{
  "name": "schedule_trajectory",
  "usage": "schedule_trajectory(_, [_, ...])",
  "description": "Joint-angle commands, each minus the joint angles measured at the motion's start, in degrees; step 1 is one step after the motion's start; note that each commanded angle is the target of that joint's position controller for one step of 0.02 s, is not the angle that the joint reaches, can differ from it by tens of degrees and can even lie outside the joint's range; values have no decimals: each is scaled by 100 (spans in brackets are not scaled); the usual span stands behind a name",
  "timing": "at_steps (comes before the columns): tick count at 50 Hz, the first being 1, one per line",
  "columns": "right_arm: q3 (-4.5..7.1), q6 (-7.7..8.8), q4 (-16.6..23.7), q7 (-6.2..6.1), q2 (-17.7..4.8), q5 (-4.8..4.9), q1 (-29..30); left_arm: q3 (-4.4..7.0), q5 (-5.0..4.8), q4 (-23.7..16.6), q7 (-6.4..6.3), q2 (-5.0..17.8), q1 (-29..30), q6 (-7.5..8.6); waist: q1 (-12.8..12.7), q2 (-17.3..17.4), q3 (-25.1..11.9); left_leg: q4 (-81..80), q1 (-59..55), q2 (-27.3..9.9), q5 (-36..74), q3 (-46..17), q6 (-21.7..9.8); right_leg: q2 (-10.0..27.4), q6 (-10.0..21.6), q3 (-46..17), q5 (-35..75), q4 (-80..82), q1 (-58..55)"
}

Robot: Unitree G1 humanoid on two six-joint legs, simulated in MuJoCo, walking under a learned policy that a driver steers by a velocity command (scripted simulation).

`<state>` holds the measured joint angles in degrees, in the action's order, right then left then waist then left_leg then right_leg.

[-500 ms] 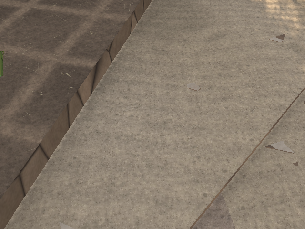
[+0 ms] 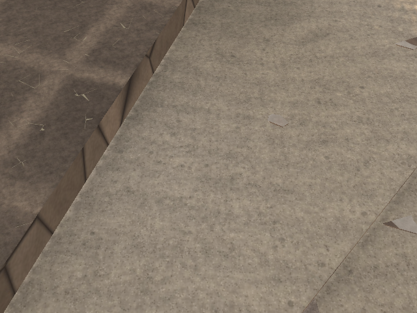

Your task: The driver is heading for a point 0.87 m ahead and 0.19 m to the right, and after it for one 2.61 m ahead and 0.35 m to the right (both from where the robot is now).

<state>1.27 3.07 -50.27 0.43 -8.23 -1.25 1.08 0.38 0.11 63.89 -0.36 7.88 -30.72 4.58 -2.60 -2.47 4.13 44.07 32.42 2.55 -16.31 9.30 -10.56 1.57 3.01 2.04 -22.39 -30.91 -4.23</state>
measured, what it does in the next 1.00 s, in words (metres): climbs, turning right: right foot, then left foot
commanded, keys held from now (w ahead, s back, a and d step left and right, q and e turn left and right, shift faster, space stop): w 0.16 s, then w+e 0.68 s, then w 0.08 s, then no key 0.08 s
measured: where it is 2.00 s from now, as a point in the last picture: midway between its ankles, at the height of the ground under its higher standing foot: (249, 240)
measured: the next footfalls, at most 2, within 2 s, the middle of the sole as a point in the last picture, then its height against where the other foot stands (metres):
right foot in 0.50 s outside the picture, level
left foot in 0.98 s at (234, 213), level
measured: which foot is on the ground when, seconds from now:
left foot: down 0.00-0.50, up 0.52-0.96, down 0.98-1.00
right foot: down 0.00-0.00, up 0.02-0.48, down 0.50-0.98, up 1.00-1.00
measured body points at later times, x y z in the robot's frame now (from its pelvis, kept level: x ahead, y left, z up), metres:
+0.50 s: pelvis +0.27 -0.02 +0.03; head +0.29 -0.05 +0.48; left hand +0.43 +0.20 -0.09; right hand +0.22 -0.26 -0.13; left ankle +0.12 +0.08 -0.69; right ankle +0.38 -0.12 -0.69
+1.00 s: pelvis +0.58 -0.06 +0.03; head +0.62 -0.06 +0.48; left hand +0.67 +0.20 -0.11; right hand +0.70 -0.36 -0.05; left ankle +0.74 -0.01 -0.70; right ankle +0.39 -0.12 -0.68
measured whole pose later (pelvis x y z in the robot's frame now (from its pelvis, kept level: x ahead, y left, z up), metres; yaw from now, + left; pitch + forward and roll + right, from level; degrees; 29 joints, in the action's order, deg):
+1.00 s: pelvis +0.58 -0.06 +0.03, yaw -23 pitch +1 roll -2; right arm 1.7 4.6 -43.9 0.7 -13.9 -2.3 -0.4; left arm 5.2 0.8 55.3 0.1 14.7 -22.3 4.3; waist -3.6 0.9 2.6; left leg 30.4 27.1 -2.2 -4.3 1.2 -0.6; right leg -4.6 2.5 -7.2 -26.4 -27.8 -1.0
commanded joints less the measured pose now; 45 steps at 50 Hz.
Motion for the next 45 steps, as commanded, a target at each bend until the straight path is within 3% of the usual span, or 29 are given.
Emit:
schedule_trajectory(1, [478,-30,-635,-78,-1334,29,-2836,203,22,-621,90,857,261,81,1245,897,-1919,-2840,-4458,-2250,-1709,-4743,-869,-386,155,-446,-77,-4860,3579])
schedule_trajectory(2, [435,-10,-519,-95,-1277,23,-1995,236,70,-869,108,828,697,56,816,485,-962,-3059,-3489,-2204,-1585,-4268,-699,-14,218,-615,292,-4832,3891])
schedule_trajectory(3, [371,51,-464,-116,-968,10,-1534,231,102,-929,134,754,924,46,614,129,-461,-3138,-2767,-1989,-913,-3658,-540,236,249,-564,599,-4486,3835])
schedule_trajectory(4, [317,108,-549,-131,-729,14,-1346,224,145,-909,144,578,824,-6,328,168,-243,-3210,-2287,-1719,-461,-3073,-383,368,236,-568,633,-4169,3635])
schedule_trajectory(5, [254,157,-639,-140,-474,21,-1255,216,173,-844,134,455,618,-96,91,322,-190,-3289,-1883,-1483,-127,-2503,-246,424,156,-562,611,-3874,3282])
schedule_trajectory(6, [231,201,-694,-147,-376,-1,-1269,212,183,-753,138,375,452,-191,-5,414,-233,-3333,-1643,-1335,120,-2053,-206,372,95,-463,633,-3701,2988])
schedule_trajectory(8, [248,271,-846,-159,-489,10,-1480,249,177,-833,163,426,623,-305,-84,547,-147,-3473,-1491,-1178,237,-1532,-196,321,-6,-304,966,-3263,2978])
schedule_trajectory(11, [283,328,-943,-154,-694,-14,-1726,290,178,-1124,212,584,1356,-379,-40,654,153,-3751,-1619,-1299,-63,-1216,-178,405,-135,-278,1582,-2561,3521])
schedule_trajectory(16, [328,392,-923,-183,-914,-67,-2066,319,132,-1424,236,721,2203,-398,142,473,264,-3943,-2556,-1639,50,-787,-86,517,-153,-262,2029,-1529,4042])
schedule_trajectory(19, [345,338,-934,-201,-971,-85,-2285,311,136,-1588,274,695,2688,-410,352,441,454,-3999,-2936,-1691,180,-298,56,474,8,144,1770,-688,3801])
schedule_trajectory(22, [371,281,-973,-219,-1090,-102,-2548,368,197,-1679,296,721,2812,-369,480,380,472,-3467,-3587,-1821,1382,91,97,219,292,535,1081,-383,3715])
schedule_trajectory(24, [385,213,-926,-211,-1202,-125,-2433,458,192,-1548,282,784,2234,-337,187,501,91,-2217,-3819,-1764,3590,410,201,-189,556,779,778,-196,3033])
schedule_trajectory(25, [385,144,-842,-181,-1260,-107,-2250,525,177,-1278,257,817,1442,-294,-198,325,-344,-989,-3665,-1542,4300,676,323,-569,676,991,1002,238,2133])
schedule_trajectory(26, [350,117,-574,-131,-1147,-2,-2069,705,169,-946,165,1238,383,-267,-614,-251,-943,722,-2230,-1131,3880,827,601,-307,1130,37,340,398,437])
schedule_trajectory(27, [296,153,-200,-58,-961,77,-1758,890,230,-797,97,1818,-171,-263,-784,-1396,-1156,2984,85,-232,395,606,892,1132,1910,-2541,167,977,-1036])
schedule_trajectory(28, [288,240,-27,-18,-1003,65,-1408,792,179,-846,110,1674,226,-242,-457,-860,-1456,3780,803,-151,-914,-700,828,1503,1897,-3707,590,1490,-1192])
schedule_trajectory(29, [230,345,114,29,-940,146,-1119,774,185,-1015,82,1677,631,-221,-345,-297,-1101,3680,944,-524,-451,-976,760,1546,1759,-3190,1109,1557,-673])
schedule_trajectory(30, [200,399,137,34,-882,158,-1066,729,178,-1057,61,1496,851,-195,-166,225,-897,3213,818,-736,-97,-1032,738,1394,1533,-2788,1598,1550,-266])
schedule_trajectory(31, [213,391,138,21,-909,80,-1062,661,155,-1065,56,1274,1013,-162,-13,363,-669,2872,695,-830,-10,-1038,742,1197,1361,-2444,1946,1596,111])
schedule_trajectory(32, [218,306,163,21,-916,-11,-1112,595,121,-1093,49,1083,1163,-116,144,313,-599,2632,472,-893,44,-1079,792,1027,1260,-2167,2157,1675,454])
schedule_trajectory(33, [215,199,172,33,-882,-71,-1136,562,76,-1100,47,1030,1168,-62,219,274,-575,2457,339,-893,31,-1074,858,942,1242,-2031,2268,1763,650])
schedule_trajectory(35, [187,42,279,65,-801,-137,-985,569,6,-1074,36,1156,1026,40,272,249,-405,2039,381,-863,100,-953,1028,817,1273,-1802,2511,1933,919])
schedule_trajectory(38, [138,-26,644,97,-821,-114,-220,569,35,-1071,50,1229,851,79,149,99,-70,1043,578,-839,679,-816,1225,662,1239,-1611,2532,2174,1229])
schedule_trajectory(41, [83,-19,915,146,-818,-61,363,594,44,-1124,92,1295,786,62,-35,-134,-13,-110,256,-683,1356,-788,1254,504,1065,-1486,2397,2186,1283])
schedule_trajectory(45, [133,12,1013,124,-1026,2,313,617,35,-1163,69,1393,880,73,22,-236,-113,-999,-513,-641,1717,-884,1067,689,744,-1531,2488,2033,1008])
